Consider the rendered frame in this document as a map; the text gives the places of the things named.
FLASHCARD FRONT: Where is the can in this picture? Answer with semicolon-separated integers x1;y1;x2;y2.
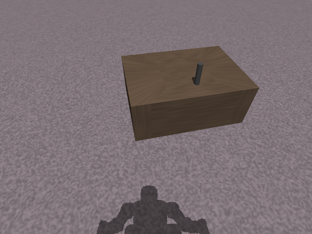
194;62;203;85

